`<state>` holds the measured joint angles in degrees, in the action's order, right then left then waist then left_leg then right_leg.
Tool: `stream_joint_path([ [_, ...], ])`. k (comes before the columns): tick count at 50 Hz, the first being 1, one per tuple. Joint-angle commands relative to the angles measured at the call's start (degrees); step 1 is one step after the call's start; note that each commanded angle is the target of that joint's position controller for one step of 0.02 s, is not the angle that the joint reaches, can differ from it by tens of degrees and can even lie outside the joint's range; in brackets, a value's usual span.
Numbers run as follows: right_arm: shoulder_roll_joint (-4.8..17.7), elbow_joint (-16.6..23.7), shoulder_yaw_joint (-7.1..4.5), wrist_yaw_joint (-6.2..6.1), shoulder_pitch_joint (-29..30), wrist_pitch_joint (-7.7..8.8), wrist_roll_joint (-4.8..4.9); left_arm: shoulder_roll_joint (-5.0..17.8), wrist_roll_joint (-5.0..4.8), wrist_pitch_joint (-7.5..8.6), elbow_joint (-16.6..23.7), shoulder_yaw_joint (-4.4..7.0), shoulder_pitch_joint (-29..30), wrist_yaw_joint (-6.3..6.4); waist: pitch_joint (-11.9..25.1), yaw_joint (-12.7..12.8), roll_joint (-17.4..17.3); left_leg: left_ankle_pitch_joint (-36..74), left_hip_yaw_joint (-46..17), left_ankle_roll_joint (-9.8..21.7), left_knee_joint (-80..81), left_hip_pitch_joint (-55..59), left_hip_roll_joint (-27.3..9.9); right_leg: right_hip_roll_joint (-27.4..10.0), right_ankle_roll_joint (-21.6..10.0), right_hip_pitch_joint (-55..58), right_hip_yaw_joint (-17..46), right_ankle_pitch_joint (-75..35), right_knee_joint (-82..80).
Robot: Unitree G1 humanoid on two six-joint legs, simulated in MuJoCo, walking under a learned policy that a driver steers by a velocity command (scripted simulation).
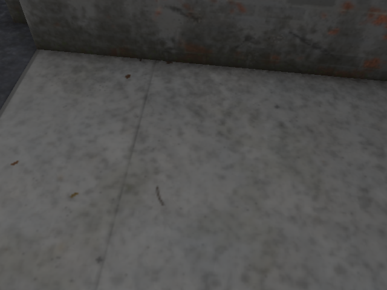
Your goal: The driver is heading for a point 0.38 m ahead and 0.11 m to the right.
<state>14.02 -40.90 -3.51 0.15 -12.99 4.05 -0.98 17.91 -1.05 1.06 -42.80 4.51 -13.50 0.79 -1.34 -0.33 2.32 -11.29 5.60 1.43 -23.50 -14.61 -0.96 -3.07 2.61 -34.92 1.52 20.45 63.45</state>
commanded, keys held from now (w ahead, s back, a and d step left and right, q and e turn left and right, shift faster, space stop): e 0.72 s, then no key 0.08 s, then w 0.20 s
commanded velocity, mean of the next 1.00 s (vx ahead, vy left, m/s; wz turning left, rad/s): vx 0.09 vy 0.00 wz -0.49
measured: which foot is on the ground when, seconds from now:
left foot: down 0.00-0.24, up 0.26-0.66, down 0.68-1.00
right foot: up 0.00-0.22, down 0.24-0.68, up 0.70-1.00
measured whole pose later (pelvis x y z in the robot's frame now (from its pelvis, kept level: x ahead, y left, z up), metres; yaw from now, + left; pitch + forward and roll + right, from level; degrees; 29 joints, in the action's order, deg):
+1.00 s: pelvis +0.13 -0.02 +0.00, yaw -30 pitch +2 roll -1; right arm 15.0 -42.4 -3.4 -1.2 -15.1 0.1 0.8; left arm 16.0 -0.9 -1.4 -36.7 3.7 -11.8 -0.3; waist 1.2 -2.7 0.0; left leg -14.4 0.6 0.0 -25.4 -13.2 -3.0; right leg 0.4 1.6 -19.2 0.6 22.9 39.5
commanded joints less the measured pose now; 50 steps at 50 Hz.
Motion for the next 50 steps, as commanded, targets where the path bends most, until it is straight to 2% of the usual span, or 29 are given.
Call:
stream_joint_path([
  [1,8.52,3.27,-2.49,-1.32,4.84,0.72,0.10,0.08,0.51,-0.86,4.22,-0.08,-1.68,-0.29,3.85,2.11,-8.45,34.18,-5.38,10.13,8.61,3.89,-15.28,-2.30,0.53,-0.33,1.00,-7.87,-7.02],
  [4,9.82,2.26,-2.90,-2.24,5.04,-0.30,0.66,0.23,0.60,-0.85,5.81,-0.20,2.22,-1.74,4.80,0.90,-8.48,31.39,-0.60,8.84,8.17,3.95,-14.51,-1.48,-0.52,4.87,-0.99,-15.76,-16.86],
  [8,11.74,1.18,-3.72,-2.20,4.51,-1.31,2.28,2.67,0.72,-1.51,8.86,0.94,5.85,-3.24,4.74,0.25,-8.37,28.06,0.15,7.16,3.00,7.75,-16.47,-0.48,-3.05,6.95,-2.36,-11.99,-24.12],
  [10,12.22,1.01,-4.01,-2.27,5.15,-1.83,3.21,3.49,0.83,-1.69,9.14,1.75,3.73,-3.49,5.39,1.88,-7.62,28.95,1.54,5.14,-3.97,8.38,-15.44,1.88,-5.26,11.92,-4.79,-12.88,-31.08],
  [11,10.99,0.44,-3.79,-2.21,3.23,-1.92,3.02,5.58,1.08,-1.60,8.21,2.87,-0.13,-2.97,7.38,3.09,-5.07,28.57,3.37,3.04,-12.03,6.71,-12.33,4.34,-7.04,19.08,-5.28,-17.69,-35.06],
  [12,9.32,0.78,-3.23,-1.97,0.16,-1.81,1.16,11.79,1.17,-1.50,8.43,4.74,-4.30,-1.67,10.48,3.87,5.53,14.16,5.96,-1.68,-26.84,-2.83,-7.50,-3.25,-10.88,30.64,6.08,-44.77,-36.63],
  [13,5.67,3.06,-1.57,-1.61,-2.56,-1.73,-1.44,16.41,2.19,-1.38,10.41,4.85,-2.96,-0.91,14.54,0.36,16.86,-29.41,2.28,-6.37,-46.92,-21.82,1.78,-17.72,-24.09,42.54,28.73,-59.59,-36.34],
  [14,8.69,2.41,-2.01,-1.18,0.06,-1.88,0.16,12.85,2.19,-0.97,10.97,3.85,-3.93,-1.53,21.89,4.32,9.34,-28.96,-9.24,-5.72,-52.63,-23.48,1.74,-18.38,-26.62,42.15,31.70,-48.15,-39.94],
  [15,9.78,3.10,-2.26,-1.18,3.24,-2.29,1.78,10.85,1.81,-0.47,11.19,3.17,-0.86,-1.71,17.05,3.61,5.95,-24.60,-10.02,-4.69,-52.94,-25.78,0.19,-15.89,-23.88,38.17,26.51,-40.56,-40.85],
  [16,9.40,2.72,-2.27,-1.73,4.10,-2.71,1.24,8.79,0.65,-0.49,11.00,2.70,1.57,-1.43,13.19,2.33,2.08,-20.11,-10.09,-4.29,-49.42,-26.26,-1.31,-12.59,-20.08,33.63,22.58,-32.43,-41.52],
  [17,9.74,2.67,-2.48,-2.44,5.03,-3.21,0.41,7.51,0.14,-0.95,11.38,2.22,3.83,-0.95,10.79,1.41,1.23,-16.78,-10.26,-4.40,-45.77,-25.00,-2.10,-10.59,-17.92,28.87,20.68,-27.11,-42.60],
  [18,9.83,2.80,-2.64,-2.63,4.77,-3.68,0.26,7.37,0.48,-1.36,11.85,2.03,5.74,-0.54,9.75,-0.18,2.40,-14.37,-9.97,-4.45,-43.46,-21.34,-1.89,-8.72,-16.91,23.77,19.04,-24.98,-43.65],
  [19,9.32,2.66,-2.58,-2.63,4.18,-3.91,0.21,7.56,1.16,-1.59,12.33,2.08,6.71,-0.26,9.68,-0.86,3.55,-12.69,-9.42,-4.63,-42.10,-19.13,-0.82,-7.62,-16.61,21.28,18.49,-24.86,-44.17],
  [21,7.84,2.18,-2.15,-2.67,3.44,-3.96,0.46,7.87,1.49,-1.69,12.47,2.32,6.58,0.32,10.33,-1.02,3.99,-11.45,-9.42,-5.19,-36.81,-17.42,0.31,-6.55,-16.53,20.39,17.94,-24.58,-44.23],
  [25,6.47,2.51,-1.48,-2.45,5.63,-3.94,0.56,8.53,0.95,-2.25,12.55,2.79,6.10,1.25,10.35,0.19,4.69,-8.59,-10.54,-5.75,-27.38,-14.50,1.35,-5.17,-15.68,19.00,20.36,-13.37,-44.44],
  [30,7.19,3.10,-1.81,-1.41,6.14,-3.17,1.17,8.30,0.85,-3.14,12.89,2.84,5.63,0.79,8.83,1.27,7.13,-9.49,-10.76,-4.45,-17.04,-9.59,2.86,-4.50,-14.65,18.93,26.28,-6.81,-43.99],
  [33,7.73,1.80,-2.52,-0.64,1.59,-2.55,1.16,7.65,-0.16,-3.89,13.07,2.65,6.09,0.98,8.14,-1.30,6.55,-1.96,-9.43,-1.69,-1.25,0.79,2.34,-1.20,-11.33,15.72,26.07,-6.06,-40.36],
  [34,11.36,1.73,-3.49,-0.85,-0.50,-2.69,0.16,5.43,-0.05,-3.89,13.27,2.06,4.71,1.05,8.72,-0.95,0.24,-1.23,-16.71,1.72,2.51,7.27,-7.08,2.48,-8.14,9.40,21.80,2.22,-32.71],
  [35,16.37,1.36,-4.58,-1.05,0.28,-3.25,-1.48,4.70,-0.67,-3.34,15.33,2.04,5.60,0.96,4.95,1.00,-18.40,5.66,-30.68,9.98,6.98,6.75,-18.07,12.10,-4.56,-2.27,7.33,11.41,-20.41],
  [36,13.70,3.47,-4.03,-1.19,3.22,-2.90,-2.42,9.06,0.69,-2.48,14.47,3.42,4.59,0.77,5.12,0.45,-17.65,10.10,-35.92,14.85,7.87,3.44,-23.55,9.17,-1.87,-2.93,7.54,13.86,-5.60],
  [37,10.59,4.78,-3.07,-1.78,6.48,-2.79,-1.82,10.45,0.52,-2.51,12.72,4.14,3.15,0.46,5.15,1.65,-12.63,11.83,-30.58,13.38,6.43,2.18,-20.57,8.21,-1.07,-1.37,8.37,10.33,0.94],
  [38,8.89,5.20,-2.57,-2.02,8.87,-2.87,-0.79,9.19,0.41,-3.10,10.83,4.02,1.23,0.58,4.37,2.76,-9.84,12.05,-24.65,10.53,5.11,1.82,-16.35,8.05,-0.07,-0.63,7.55,7.49,4.00],
  [39,8.08,5.19,-2.23,-2.15,9.19,-2.94,0.26,7.64,0.72,-3.62,10.10,3.60,0.43,0.79,3.92,2.42,-9.26,12.87,-21.86,9.44,4.36,3.07,-14.46,8.06,0.77,-1.70,7.31,4.97,7.04],
  [40,7.78,5.01,-1.87,-2.27,8.44,-3.13,0.60,5.73,0.67,-3.94,9.92,2.98,0.46,0.74,3.49,1.96,-8.90,15.86,-19.47,9.63,4.11,3.15,-13.43,8.23,1.48,-1.54,6.81,4.09,8.60],
  [41,7.80,4.49,-1.82,-2.32,6.47,-3.38,0.58,4.54,0.46,-3.94,10.24,2.39,1.15,0.59,4.06,1.08,-8.88,9.95,-17.45,9.48,5.46,4.05,-12.04,7.79,1.79,-1.40,5.03,2.05,6.59],
  [44,9.30,2.87,-2.19,-2.41,0.88,-3.72,1.04,2.44,0.22,-3.15,12.09,0.85,6.12,-0.07,3.98,-2.73,-13.40,-11.33,-18.54,9.19,9.26,9.03,-11.29,5.53,1.95,-1.39,1.31,0.86,-6.74],
  [46,10.94,2.39,-2.54,-2.15,0.09,-3.49,1.27,1.47,0.27,-2.29,12.55,0.04,7.71,-0.66,2.85,-3.32,-14.60,-13.54,-18.45,9.28,10.60,6.87,-12.12,4.17,0.82,4.63,-1.22,4.00,-16.21],
  [48,12.46,1.74,-2.96,-1.64,-1.11,-3.21,1.75,2.08,0.15,-1.27,12.04,0.04,7.40,-1.06,1.37,-3.48,-14.57,-13.12,-17.90,9.74,10.60,3.65,-12.66,4.46,-0.85,11.21,-3.48,6.01,-24.24],
  [50,12.94,1.13,-2.94,-1.05,-1.24,-3.17,2.71,2.40,-0.11,-0.30,10.04,0.30,3.64,-1.45,0.53,-1.37,-12.68,-13.37,-17.32,9.79,9.04,0.28,-12.45,5.13,-3.29,19.44,-4.88,-1.84,-35.74],
])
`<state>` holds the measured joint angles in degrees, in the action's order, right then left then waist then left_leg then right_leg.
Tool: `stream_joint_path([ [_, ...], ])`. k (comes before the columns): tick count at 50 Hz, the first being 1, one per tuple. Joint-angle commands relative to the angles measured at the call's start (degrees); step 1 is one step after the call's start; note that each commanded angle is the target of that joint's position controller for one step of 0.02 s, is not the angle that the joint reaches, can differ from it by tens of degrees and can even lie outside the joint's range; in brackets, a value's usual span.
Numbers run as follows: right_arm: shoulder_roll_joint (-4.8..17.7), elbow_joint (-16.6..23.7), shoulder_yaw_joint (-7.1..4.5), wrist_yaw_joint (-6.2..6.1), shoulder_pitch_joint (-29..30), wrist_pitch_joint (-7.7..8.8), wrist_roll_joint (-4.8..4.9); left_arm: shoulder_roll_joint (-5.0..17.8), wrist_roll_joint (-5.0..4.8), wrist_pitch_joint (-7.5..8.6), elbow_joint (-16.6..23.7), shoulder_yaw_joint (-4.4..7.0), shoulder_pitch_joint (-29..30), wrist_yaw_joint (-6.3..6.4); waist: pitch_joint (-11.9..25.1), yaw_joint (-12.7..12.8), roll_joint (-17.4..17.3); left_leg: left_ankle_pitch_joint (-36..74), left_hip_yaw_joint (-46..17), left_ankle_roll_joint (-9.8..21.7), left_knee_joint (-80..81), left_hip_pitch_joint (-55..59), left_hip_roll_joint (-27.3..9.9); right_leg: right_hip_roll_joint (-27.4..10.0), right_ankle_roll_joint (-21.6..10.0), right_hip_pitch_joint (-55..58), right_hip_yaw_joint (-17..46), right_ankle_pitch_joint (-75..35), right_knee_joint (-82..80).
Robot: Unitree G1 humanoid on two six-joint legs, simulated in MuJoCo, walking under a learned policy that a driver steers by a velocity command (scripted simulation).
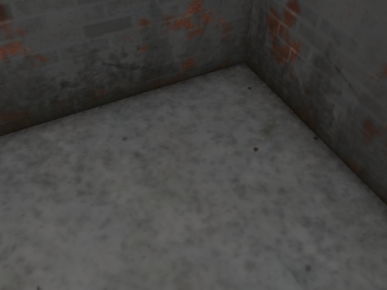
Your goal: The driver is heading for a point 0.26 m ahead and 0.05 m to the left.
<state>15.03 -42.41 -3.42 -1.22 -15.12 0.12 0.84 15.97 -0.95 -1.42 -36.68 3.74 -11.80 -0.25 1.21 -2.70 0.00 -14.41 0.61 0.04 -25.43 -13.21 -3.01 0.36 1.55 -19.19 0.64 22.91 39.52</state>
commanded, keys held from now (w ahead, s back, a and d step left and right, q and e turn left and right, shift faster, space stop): w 0.02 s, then w+q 0.10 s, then no key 0.88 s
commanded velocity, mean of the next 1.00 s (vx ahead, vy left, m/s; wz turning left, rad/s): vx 0.12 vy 0.00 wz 0.01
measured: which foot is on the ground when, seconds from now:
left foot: down 0.00-0.06, up 0.08-0.42, down 0.44-1.00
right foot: up 0.00-0.04, down 0.06-0.46, up 0.48-0.72, down 0.74-1.00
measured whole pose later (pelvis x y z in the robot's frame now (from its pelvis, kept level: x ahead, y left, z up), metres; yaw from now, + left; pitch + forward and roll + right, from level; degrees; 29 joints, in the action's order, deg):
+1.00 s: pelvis +0.20 -0.01 -0.01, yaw +2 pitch -1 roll +0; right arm 13.0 -52.0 -1.8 -0.6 -9.1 0.1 -0.4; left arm 12.1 0.6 1.0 -49.9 1.2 -14.5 2.1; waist -1.9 -0.5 -0.2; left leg -12.7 1.5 0.3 -30.3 -16.5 -0.1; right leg -1.0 0.5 -11.6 0.0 19.1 31.7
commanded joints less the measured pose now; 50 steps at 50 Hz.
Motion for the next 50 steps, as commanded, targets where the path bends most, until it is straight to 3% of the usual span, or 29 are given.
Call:
stream_joint_path([
  [1,11.24,2.31,-2.71,0.62,0.82,0.78,1.14,4.09,-0.25,2.49,2.26,1.16,-1.00,-0.48,-2.20,2.59,-9.12,-9.72,-11.48,10.49,9.06,-3.99,-9.59,2.40,-3.49,9.60,-4.67,-8.32,-17.43],
  [2,8.84,2.01,-1.83,0.96,0.69,1.17,0.87,4.58,-0.32,2.71,1.07,1.43,-4.79,-0.20,-0.71,4.53,-7.47,-8.03,-10.54,8.53,5.34,-9.58,-8.04,0.81,-4.63,18.82,-1.87,-9.24,-18.83],
  [3,3.89,3.09,-0.18,1.71,3.24,1.94,-0.16,6.58,-0.04,2.91,-0.09,1.92,-11.51,0.40,2.57,7.53,-0.48,-8.90,-5.68,4.53,-7.56,-18.54,-3.44,-7.64,-6.53,29.77,9.04,-7.25,-20.62],
  [4,1.92,6.39,0.54,2.15,4.85,3.42,-0.29,14.43,0.69,2.74,-0.10,3.78,-13.88,0.54,3.06,7.56,14.91,-15.67,2.34,0.95,-21.44,-32.17,2.69,-20.42,-13.19,33.33,26.35,-3.00,-23.48],
  [5,7.23,7.51,-0.90,1.81,9.20,4.04,0.95,12.92,1.48,3.73,-0.59,3.72,-15.30,0.37,-0.54,10.35,11.08,-18.73,-2.34,0.57,-32.20,-37.38,0.02,-24.17,-18.55,27.95,32.27,4.55,-27.10],
  [6,9.19,6.91,-1.76,1.98,8.79,4.07,1.90,9.23,1.49,4.70,-0.75,2.50,-13.36,0.43,-4.28,8.88,8.78,-14.13,-5.56,1.49,-36.58,-40.40,-1.19,-21.85,-17.38,26.56,29.13,10.25,-28.38],
  [7,8.72,5.69,-1.89,2.08,7.34,3.83,1.50,7.29,1.45,5.34,-0.49,1.64,-10.11,0.42,-6.01,6.80,8.87,-9.48,-5.23,1.68,-37.48,-40.26,-2.00,-18.96,-15.43,24.61,24.45,5.14,-29.10],
  [9,8.09,4.68,-2.00,2.12,5.85,3.60,-0.36,5.69,1.05,5.53,-0.21,0.84,-5.50,0.54,-6.91,4.12,8.22,-2.59,-4.35,0.22,-35.47,-36.32,-2.85,-15.49,-13.09,20.87,14.74,-19.81,-29.31],
  [11,5.40,3.74,-1.16,2.38,4.73,3.55,-0.94,5.63,1.39,5.15,-0.57,0.85,-3.91,0.95,-4.46,2.88,6.53,2.30,-1.09,-1.74,-32.36,-30.08,-1.84,-12.43,-12.18,17.22,6.73,-37.82,-27.89],
  [14,1.92,4.55,0.43,2.86,8.81,3.51,-0.84,6.54,1.18,4.25,-2.26,1.01,-4.66,1.49,-3.52,4.22,6.21,10.04,1.40,-2.25,-18.42,-20.38,-0.34,-9.23,-10.79,12.56,0.21,-44.19,-26.29],
  [17,3.35,5.50,0.23,3.51,11.20,3.42,-0.70,8.55,0.52,3.87,-4.54,1.47,-7.48,1.51,-2.04,5.03,6.89,13.12,1.29,-0.82,-10.96,-15.23,1.64,-11.30,-10.84,14.17,1.57,-45.37,-23.67],
  [19,5.28,5.54,-0.43,3.72,9.89,3.45,-0.86,9.17,-0.15,3.88,-5.04,1.66,-6.03,1.55,-1.01,3.28,6.81,12.17,0.26,1.21,-7.83,-12.17,2.14,-12.60,-10.07,15.53,3.10,-45.77,-20.42],
  [21,7.48,3.42,-1.59,3.23,3.58,3.62,-1.63,8.48,-0.38,3.85,-5.44,1.46,-5.18,1.63,2.64,-0.30,4.64,18.65,1.83,3.75,-1.20,-1.46,4.57,-9.52,-7.74,15.48,2.15,-48.59,-11.98],
  [22,10.79,3.07,-2.38,2.54,0.22,3.79,-1.90,6.93,0.72,4.15,-5.58,0.90,-7.33,1.59,6.53,-1.00,0.47,38.80,-2.43,5.84,-1.92,8.50,-0.30,-5.99,-4.79,11.14,0.03,-40.60,-3.87],
  [23,13.19,3.17,-2.35,1.84,-3.10,3.37,-3.53,2.73,2.24,4.60,-5.59,-0.65,-14.56,1.27,16.13,1.12,-9.74,55.10,-18.18,15.64,-5.53,27.19,-14.68,-0.80,-0.39,-2.80,-0.99,-13.28,13.34],
  [24,8.18,2.42,-0.96,1.83,-3.95,2.64,-2.32,3.10,1.77,4.02,-7.23,-0.83,-15.10,0.98,22.77,0.21,-13.73,53.78,-27.43,21.58,-1.01,26.37,-20.07,1.56,1.89,-3.79,4.26,16.11,22.79],
  [25,7.56,2.89,-0.53,2.13,-0.04,2.16,-1.18,7.39,0.03,3.04,-6.91,0.42,-12.50,0.88,17.44,0.36,-9.39,37.35,-24.53,19.92,2.43,19.27,-17.89,-0.81,2.22,-5.77,5.92,16.74,26.95],
  [26,6.82,3.14,-0.36,2.14,4.07,1.88,-0.97,7.15,-0.51,2.07,-6.38,0.50,-8.86,1.24,10.61,1.15,-6.53,24.00,-21.23,17.06,4.67,13.48,-15.13,-2.25,2.12,-9.17,4.16,15.03,27.48],
  [27,5.73,3.26,0.15,2.16,7.77,1.71,-1.05,6.19,0.04,0.96,-6.19,0.45,-6.90,1.85,5.36,2.16,-4.77,15.39,-17.99,14.82,7.34,5.87,-12.98,-3.54,2.29,-9.05,3.55,12.95,23.67],
  [28,5.36,3.56,0.29,2.06,10.98,1.60,-1.51,5.95,0.64,-0.16,-6.34,0.62,-6.79,2.53,2.90,3.69,-5.67,8.31,-15.13,12.75,9.73,-0.89,-10.73,-4.63,2.53,-5.33,3.53,9.93,18.79],
  [31,5.51,2.86,-0.03,1.63,13.42,1.29,-2.35,3.05,1.47,-0.80,-8.02,-0.18,-9.48,3.19,2.29,5.02,-8.75,3.16,-10.05,12.00,11.62,-8.47,-7.42,-3.59,2.55,4.09,0.99,3.86,7.89],
  [34,5.44,1.69,0.06,1.06,13.59,0.89,-1.56,2.84,1.64,-0.19,-9.23,-0.26,-9.65,2.70,3.58,5.38,-7.01,-6.03,-9.25,10.91,10.35,-9.82,-7.10,-2.79,0.96,10.59,-0.63,-7.94,-3.20],
  [36,3.26,0.19,0.89,0.94,12.23,0.59,-1.36,2.95,2.83,-0.02,-9.10,-0.31,-8.68,2.35,1.38,5.57,-5.16,-17.11,-8.17,6.37,9.35,-13.10,-4.71,-2.90,-0.93,13.77,-0.28,-11.39,-9.32],
  [37,2.67,-0.61,1.17,1.02,10.86,0.54,-1.72,4.69,3.17,0.10,-7.74,-0.27,-6.80,2.57,-1.60,4.37,-2.40,-19.14,-7.00,3.48,6.79,-13.58,-2.62,-6.36,-2.61,11.08,4.28,-9.31,-14.27],
  [38,3.05,-0.62,0.79,0.98,8.83,0.39,-1.62,7.97,2.35,0.17,-7.97,0.48,-4.13,2.88,-4.08,0.85,5.27,-14.10,-2.72,1.23,4.80,-7.92,1.07,-6.96,-4.58,0.59,5.79,4.67,-16.67],
  [39,3.69,-0.96,0.76,0.71,10.19,0.39,-1.96,5.70,2.29,0.74,-7.76,-0.01,-2.17,2.77,-5.44,1.43,7.27,-8.26,-1.51,0.16,1.24,-1.89,1.91,-6.07,-4.59,-5.52,5.94,11.81,-19.84],
  [41,3.17,-2.10,0.67,0.32,9.19,0.44,-1.86,3.51,2.68,1.96,-8.20,-0.75,-0.28,2.62,-5.08,0.45,8.68,-1.57,-1.07,0.83,-1.31,2.20,1.78,-5.76,-2.55,-6.72,5.57,8.39,-21.02],
  [45,3.20,-4.45,0.57,0.42,8.55,0.74,-1.57,3.71,1.58,3.30,-9.90,-0.76,-3.73,2.47,-2.01,2.26,2.76,4.89,-2.03,2.16,-0.96,0.29,1.07,-4.49,-1.75,1.75,3.37,-6.20,-15.93],
  [50,3.29,-7.34,0.49,0.45,8.23,0.69,-1.05,3.32,1.36,2.93,-11.50,-0.87,-4.65,2.53,0.58,2.96,0.26,13.62,-1.82,1.98,-2.24,1.89,0.85,-3.74,-2.31,6.04,2.08,-16.48,-13.71],
])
